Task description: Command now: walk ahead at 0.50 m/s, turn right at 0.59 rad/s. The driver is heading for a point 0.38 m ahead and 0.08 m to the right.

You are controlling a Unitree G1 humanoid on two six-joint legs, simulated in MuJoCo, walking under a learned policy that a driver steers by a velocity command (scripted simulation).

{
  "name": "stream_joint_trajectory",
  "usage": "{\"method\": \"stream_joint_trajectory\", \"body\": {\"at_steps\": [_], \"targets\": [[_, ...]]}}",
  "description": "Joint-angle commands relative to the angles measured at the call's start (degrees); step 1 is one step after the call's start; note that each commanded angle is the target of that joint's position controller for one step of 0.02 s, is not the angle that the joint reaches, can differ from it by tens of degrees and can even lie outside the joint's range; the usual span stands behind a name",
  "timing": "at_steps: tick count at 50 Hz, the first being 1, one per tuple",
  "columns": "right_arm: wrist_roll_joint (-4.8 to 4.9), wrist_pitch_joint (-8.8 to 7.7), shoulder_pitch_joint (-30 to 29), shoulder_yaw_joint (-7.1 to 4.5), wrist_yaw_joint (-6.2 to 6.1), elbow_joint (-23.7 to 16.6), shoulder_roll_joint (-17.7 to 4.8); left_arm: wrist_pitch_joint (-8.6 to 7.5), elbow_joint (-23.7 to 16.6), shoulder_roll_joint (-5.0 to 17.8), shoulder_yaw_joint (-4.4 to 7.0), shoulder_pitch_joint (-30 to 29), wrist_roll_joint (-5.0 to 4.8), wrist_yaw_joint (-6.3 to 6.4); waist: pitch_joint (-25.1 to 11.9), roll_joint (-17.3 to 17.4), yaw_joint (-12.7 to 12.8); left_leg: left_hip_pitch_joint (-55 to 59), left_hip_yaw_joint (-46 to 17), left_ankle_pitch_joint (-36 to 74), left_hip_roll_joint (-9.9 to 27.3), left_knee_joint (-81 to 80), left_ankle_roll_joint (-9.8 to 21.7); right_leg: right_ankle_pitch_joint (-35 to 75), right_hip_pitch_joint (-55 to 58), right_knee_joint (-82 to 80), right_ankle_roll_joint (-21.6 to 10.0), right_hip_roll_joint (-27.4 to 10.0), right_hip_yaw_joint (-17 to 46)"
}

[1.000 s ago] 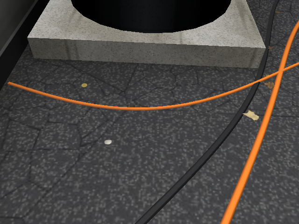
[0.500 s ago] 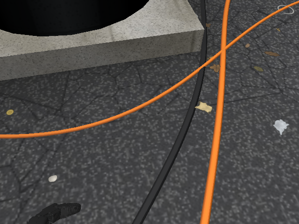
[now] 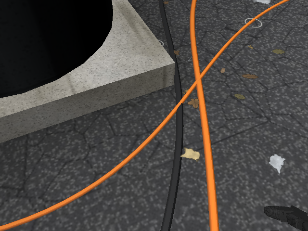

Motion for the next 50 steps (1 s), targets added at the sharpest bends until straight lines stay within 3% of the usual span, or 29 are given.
{"method": "stream_joint_trajectory", "body": {"at_steps": [1, 2, 3, 4, 5, 8, 13, 18, 20, 21, 22, 23, 24, 25, 26, 27, 28, 29, 30, 33, 35, 38, 41, 42, 43, 44, 45, 46, 50], "targets": [[0.44, 0.55, 19.55, -4.11, -0.27, 0.21, -11.68, -1.63, -5.85, 5.81, -0.23, 5.01, -1.65, -0.04, -18.05, 14.73, -8.14, 47.53, -43.11, -25.64, 27.0, -9.55, 14.71, -4.29, -36.83, 34.05, 1.55, -4.28, -1.66], [0.65, 1.07, 16.91, -3.13, -0.53, -0.71, -7.87, -1.23, -6.5, 8.8, 0.63, -0.94, -1.33, -0.05, -10.41, 8.55, -9.68, 40.59, -33.19, -24.16, 24.32, -10.31, 11.91, 1.34, -38.79, 35.98, 2.12, -6.27, -2.79], [0.23, 1.52, 14.03, -2.73, -0.56, -1.04, -7.25, -0.96, -7.21, 8.12, 0.69, -4.12, -0.65, 0.07, -5.62, 4.1, -8.75, 32.87, -25.37, -16.42, 21.59, -11.56, 10.31, 5.71, -36.95, 35.01, 2.66, -8.2, -4.71], [-0.11, 1.78, 12.32, -2.48, -0.53, -0.63, -6.52, -0.99, -8.08, 7.2, 0.84, -6.1, -0.04, -0.05, -2.3, 3.88, -7.62, 27.31, -20.53, -10.32, 19.43, -13.06, 9.92, 8.63, -35.81, 32.37, 2.84, -9.75, -4.9], [-0.49, 1.76, 11.52, -2.15, -0.55, -0.38, -5.7, -0.74, -8.42, 6.05, 0.91, -5.9, -0.28, -0.4, -1.13, 5.12, -6.26, 23.59, -15.88, -6.62, 17.54, -14.66, 9.24, 10.1, -33.34, 30.72, 2.73, -11.27, -5.22], [0.29, 1.16, 11.7, -2.65, -0.29, 0.91, -6.31, 0.3, -9.99, 2.86, 0.33, -6.35, -0.69, -0.86, -0.07, 6.42, -5.33, 20.26, -8.05, -0.37, 16.51, -18.24, 10.44, 12.13, -32.87, 26.91, 3.38, -12.83, -7.32], [0.31, 1.55, 12.26, -3.7, -0.6, 2.17, -9.32, 0.17, -12.8, 2.03, -0.2, -11.76, -0.33, -1.75, 0.53, 4.67, -6.21, 22.1, 1.72, 7.65, 16.14, -19.58, 10.2, 24.29, -33.88, 13.3, 4.08, -13.31, -8.88], [1.29, 3.31, 14.92, -3.87, -1.36, 3.71, -11.45, -0.53, -16.15, 1.07, -0.58, -20.06, 0.25, -3.65, 2.12, 4.84, -8.5, 23.45, 8.67, 21.33, 15.58, -14.81, 7.48, 29.68, -26.31, -1.65, 2.66, -9.73, -14.67], [2.19, 3.97, 15.12, -4.19, -1.52, 4.03, -12.96, -0.6, -16.88, 2.67, 0.16, -19.16, 0.43, -4.16, 0.44, 6.36, -6.88, 26.23, 8.87, 29.01, 16.58, -10.16, 6.49, 25.47, -22.49, -4.78, 0.82, -7.49, -15.45], [2.66, 4.25, 14.63, -4.43, -1.7, 3.95, -13.76, -0.64, -16.35, 4.15, 0.91, -16.16, 0.78, -4.21, -1.51, 6.96, -4.8, 27.02, 9.13, 33.98, 16.47, -5.69, 5.73, 24.06, -18.14, -6.81, -0.39, -5.82, -16.1], [2.84, 4.56, 13.86, -4.27, -1.84, 3.84, -13.46, -0.73, -14.43, 6.13, 2.11, -9.49, 0.99, -4.05, -4.84, 5.84, -0.86, 25.98, 10.42, 34.96, 14.91, 2.36, 4.29, 28.33, -9.34, -11.41, -2.02, -3.93, -16.66], [2.15, 4.41, 15.41, -3.58, -1.84, 3.8, -11.67, -0.52, -12.98, 9.35, 3.37, -4.08, 1.32, -3.13, -8.22, 3.13, 1.67, 19.56, 11.94, 27.73, 12.04, 13.15, 1.7, 39.97, 2.21, -13.44, -3.75, -4.85, -14.57], [-1.58, 3.9, 18.7, -1.5, -1.25, 1.65, -5.66, -0.05, -12.91, 14.52, 3.85, -0.76, 2.36, -1.64, -15.6, -11.49, -0.75, 1.49, 12.22, -18.53, 6.74, 34.18, -1.59, 73.01, 21.48, -5.4, -9.74, -20.23, 2.53], [-0.12, 3.32, 24.59, -0.07, -0.23, 2.27, -5.51, -0.25, -15.33, 14.11, 2.46, -3.23, 2.76, -1.9, -29.74, -14.89, -2.7, -7.8, 1.44, -40.82, 1.69, 49.94, -3.26, 75.07, 31.02, -9.22, -21.85, -33.45, 23.32], [1.73, 3.74, 20.43, -1.7, 0.16, 3.69, -11.15, 0.16, -14.98, 9.6, 1.53, -3.19, 2.52, -2.44, -28.9, -4.62, 0.51, -7.12, -3.99, -36.2, 4.81, 50.83, -3.08, 68.51, 24.8, -11.78, -18.94, -28.92, 16.37], [2.48, 4.32, 15.82, -1.45, 0.02, 1.96, -10.34, 0.05, -14.14, 7.73, 0.81, -6.86, 1.6, -2.71, -19.93, -4.11, -0.88, -10.55, -2.15, -32.89, 6.66, 47.6, -2.84, 61.74, 18.34, -12.95, -16.04, -25.38, 8.94], [1.58, 5.11, 13.92, -1.23, -0.73, 2.28, -9.18, -0.1, -13.62, 5.83, 0.15, -10.14, 0.96, -2.75, -13.66, -0.47, -2.57, -10.06, -1.57, -29.76, 8.39, 42.85, -3.25, 55.62, 9.8, -15.04, -13.41, -22.36, 5.13], [0.99, 6.22, 14.02, -1.49, -1.46, 2.52, -9.34, -0.1, -13.43, 5.13, -0.15, -12.92, 1.16, -2.65, -10.61, -1.35, -4.58, -6.06, -1.83, -27.36, 9.36, 39.13, -3.58, 51.43, 1.69, -17.21, -12.19, -20.82, 2.67], [0.89, 7.36, 15.92, -1.6, -1.83, 3.22, -9.15, -0.1, -13.23, 6.23, 0.16, -14.79, 1.91, -2.68, -9.15, -3.02, -6.45, -0.2, -0.86, -24.71, 8.8, 37.63, -3.98, 49.21, -5.8, -19.72, -11.7, -19.46, 0.17], [0.3, 8.52, 18.16, -1.2, -2.81, 4.31, -6.77, -0.58, -12.09, 5.85, 0.27, -17.44, 2.73, -2.23, -9.09, -4.55, -8.11, 6.19, 0.17, -21.05, 7.63, 28.51, -4.67, 45.66, -12.13, -22.2, -11.81, -17.78, -4.05], [0.04, 8.73, 15.68, -0.76, -3.05, 4.08, -5.64, -0.36, -10.87, 5.2, 0.12, -17.33, 2.55, -1.62, -9.37, -5.1, -6.99, 7.9, -0.1, -17.38, 7.76, 21.87, -4.3, 38.16, -11.9, -22.84, -11.06, -17.33, -4.67], [0.28, 9.01, 12.62, -0.86, -2.82, 3.85, -6.13, 0.51, -9.09, 4.53, -0.25, -16.57, 2.61, -1.05, -7.78, -5.92, -5.48, 10.64, 0.34, -13.76, 6.92, 14.63, -3.53, 20.38, -12.6, -24.42, -9.78, -17.02, -3.25], [-0.87, 8.7, 13.19, -0.66, -2.18, 4.54, -5.12, 1.02, -7.29, 2.04, -1.35, -16.24, 2.03, -1.09, -4.59, -4.29, -6.98, 17.96, 1.9, -7.16, 5.36, 1.27, -1.34, 4.43, -15.91, -22.73, -4.93, -13.86, -3.68], [-1.54, 8.46, 13.2, -0.76, -2.14, 4.09, -6.67, 0.92, -6.17, 0.74, -1.82, -13.97, 2.31, -1.13, -3.35, -1.88, -6.35, 19.42, -1.99, -3.55, 8.63, -2.11, 0.1, 1.66, -17.04, -20.58, -1.83, -11.68, -4.48], [-1.37, 8.39, 12.02, -1.39, -2.36, 3.22, -10.58, 0.75, -5.61, 1.46, -1.46, -11.13, 2.71, -1.2, -1.58, 4.48, -3.33, 16.92, -5.42, -2.71, 12.77, -3.33, 2.08, 1.32, -17.19, -16.5, 0.68, -7.68, -7.81], [-0.94, 8.28, 9.85, -1.44, -2.11, 4.29, -9.48, 0.87, -5.39, 0.44, -1.47, -10.39, 2.34, -0.9, -1.09, 11.32, -1.74, 7.32, -6.2, -18.36, 12.18, -6.53, 3.53, 8.02, -9.84, -15.14, 2.3, -5.45, -11.84], [-1.05, 7.81, 8.13, -0.67, -1.77, 3.65, -6.38, 1.14, -5.28, 2.14, -1.19, -13.03, 2.36, -0.59, 0.77, 10.09, -2.93, 2.72, -5.37, -24.69, 10.11, -8.68, 2.35, 12.21, -5.48, -13.58, 2.55, -5.92, -11.53], [-1.27, 7.35, 7.92, -0.28, -1.71, 4.04, -5.3, 1.47, -5.23, 2.53, -0.86, -13.84, 2.1, -0.31, 0.9, 9.42, -3.08, 1.66, -4.22, -24.62, 9.23, -8.77, 0.93, 14.08, -3.85, -13.12, 1.92, -6.45, -11.21], [-0.23, 6.08, 10.88, -0.28, -2.03, 5.56, -5.8, 1.78, -3.29, 2.1, -0.74, -13.06, 2.1, -0.07, -0.57, 3.98, -4.55, 8.36, -1.49, -12.84, 7.22, -4.26, -0.5, 18.65, -5.38, -14.06, 0.46, -7.77, -9.45]]}}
